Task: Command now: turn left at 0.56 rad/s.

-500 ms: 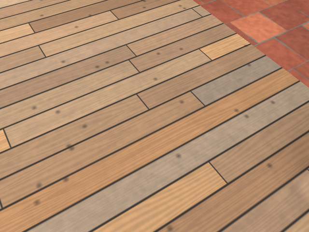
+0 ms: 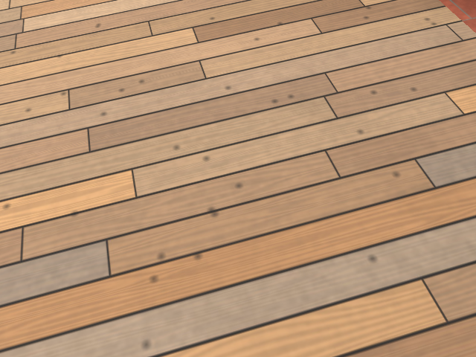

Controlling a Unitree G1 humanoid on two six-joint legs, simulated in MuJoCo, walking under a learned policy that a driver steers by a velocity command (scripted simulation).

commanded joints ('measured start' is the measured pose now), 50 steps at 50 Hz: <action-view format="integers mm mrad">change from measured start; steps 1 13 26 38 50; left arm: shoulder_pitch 61 15 -82 97 -45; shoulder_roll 161 209 106 156 117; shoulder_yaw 45 84 34 34 8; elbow -38 -26 -83 -16 58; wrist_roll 0 -6 7 -39 -15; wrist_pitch -9 -23 -25 -49 -6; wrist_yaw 0 -46 -81 -44 -36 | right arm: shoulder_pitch -41 47 168 275 144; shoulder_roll -53 -42 -105 -77 11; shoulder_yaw -3 14 16 33 76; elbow -77 -79 -34 47 122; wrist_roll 6 -9 19 4 -8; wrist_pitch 0 -41 -110 -85 -31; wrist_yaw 13 40 -30 -57 -45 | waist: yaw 40 -48 -15 7 -36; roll -195 -128 43 -127 -165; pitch -55 -34 3 -246 -58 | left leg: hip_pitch -117 440 460 108 409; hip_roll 26 1 177 -46 37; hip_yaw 28 171 -114 -112 60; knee -55 -651 -747 218 -555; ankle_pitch -30 61 1018 -156 143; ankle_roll -22 131 240 81 78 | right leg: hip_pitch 216 -108 -454 199 -234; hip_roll -263 -253 -32 -394 -175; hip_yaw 164 -6 -8 481 216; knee -58 5 500 -5 -165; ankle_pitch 499 -172 34 718 -232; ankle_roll -166 -73 93 -280 -89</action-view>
